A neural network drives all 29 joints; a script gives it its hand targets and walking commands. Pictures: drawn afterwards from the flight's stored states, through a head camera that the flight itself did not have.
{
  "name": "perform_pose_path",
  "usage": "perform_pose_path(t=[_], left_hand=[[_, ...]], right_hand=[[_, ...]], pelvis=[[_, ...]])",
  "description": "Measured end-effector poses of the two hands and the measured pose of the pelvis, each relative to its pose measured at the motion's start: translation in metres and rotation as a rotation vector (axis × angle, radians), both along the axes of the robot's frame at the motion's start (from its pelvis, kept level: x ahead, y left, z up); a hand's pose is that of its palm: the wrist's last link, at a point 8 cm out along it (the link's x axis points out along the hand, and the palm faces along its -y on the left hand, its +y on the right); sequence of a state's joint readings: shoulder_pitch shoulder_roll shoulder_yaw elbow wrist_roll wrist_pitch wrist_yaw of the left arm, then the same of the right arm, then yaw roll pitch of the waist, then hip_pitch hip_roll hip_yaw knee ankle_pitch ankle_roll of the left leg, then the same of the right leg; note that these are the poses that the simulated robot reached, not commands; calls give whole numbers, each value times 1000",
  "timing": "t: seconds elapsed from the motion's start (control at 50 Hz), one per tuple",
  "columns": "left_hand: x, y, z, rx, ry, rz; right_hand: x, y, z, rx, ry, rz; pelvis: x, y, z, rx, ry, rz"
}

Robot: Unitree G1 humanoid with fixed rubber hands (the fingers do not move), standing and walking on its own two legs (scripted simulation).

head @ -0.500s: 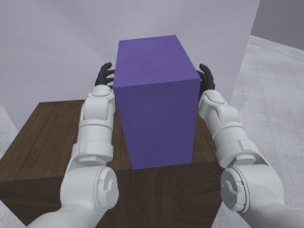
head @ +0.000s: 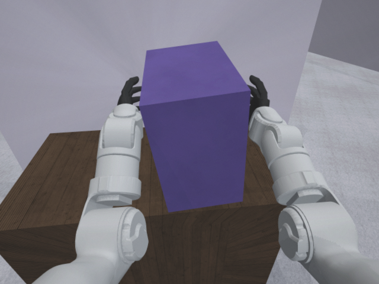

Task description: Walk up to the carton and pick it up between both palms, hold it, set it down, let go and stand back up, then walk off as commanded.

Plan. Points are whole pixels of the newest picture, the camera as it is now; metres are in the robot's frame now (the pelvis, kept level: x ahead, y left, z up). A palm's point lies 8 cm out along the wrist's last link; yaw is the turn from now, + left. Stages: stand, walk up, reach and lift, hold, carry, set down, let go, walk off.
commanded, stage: hold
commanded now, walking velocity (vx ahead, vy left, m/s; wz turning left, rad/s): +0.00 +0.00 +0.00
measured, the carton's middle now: (193, 124) +0.43 +0.01 +0.20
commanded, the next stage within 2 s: none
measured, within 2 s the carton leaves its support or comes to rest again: neither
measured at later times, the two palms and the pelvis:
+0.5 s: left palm (127, 110) +0.36 +0.14 +0.27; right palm (264, 105) +0.37 -0.12 +0.27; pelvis -0.01 +0.00 +0.00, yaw +0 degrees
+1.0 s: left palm (126, 109) +0.36 +0.14 +0.27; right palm (263, 104) +0.37 -0.12 +0.28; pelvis -0.01 +0.00 +0.00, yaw +0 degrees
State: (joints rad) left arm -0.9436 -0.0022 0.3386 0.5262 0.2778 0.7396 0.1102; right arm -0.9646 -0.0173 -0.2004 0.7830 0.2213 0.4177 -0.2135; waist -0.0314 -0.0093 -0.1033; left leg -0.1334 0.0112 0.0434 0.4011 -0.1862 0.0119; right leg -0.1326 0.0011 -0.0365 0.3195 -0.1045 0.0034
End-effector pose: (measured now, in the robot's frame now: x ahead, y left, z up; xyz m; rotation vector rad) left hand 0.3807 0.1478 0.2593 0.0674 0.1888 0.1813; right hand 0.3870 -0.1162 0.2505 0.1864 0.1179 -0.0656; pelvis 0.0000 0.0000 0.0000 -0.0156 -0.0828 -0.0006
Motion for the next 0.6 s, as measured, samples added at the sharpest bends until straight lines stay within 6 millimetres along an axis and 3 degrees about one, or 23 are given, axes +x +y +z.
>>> perform_pose_path(t=[0.32, 0.6], left_hand=[[-16, -4, 14, -9, -16, -10], [-14, -4, 11, -6, -1, -10]], right_hand=[[-17, -5, 19, 0, -15, -8], [-14, -4, 24, -11, 3, -3]], pelvis=[[-7, -1, 0, 0, -16, 1], [-8, -2, 0, 0, -16, 1]])
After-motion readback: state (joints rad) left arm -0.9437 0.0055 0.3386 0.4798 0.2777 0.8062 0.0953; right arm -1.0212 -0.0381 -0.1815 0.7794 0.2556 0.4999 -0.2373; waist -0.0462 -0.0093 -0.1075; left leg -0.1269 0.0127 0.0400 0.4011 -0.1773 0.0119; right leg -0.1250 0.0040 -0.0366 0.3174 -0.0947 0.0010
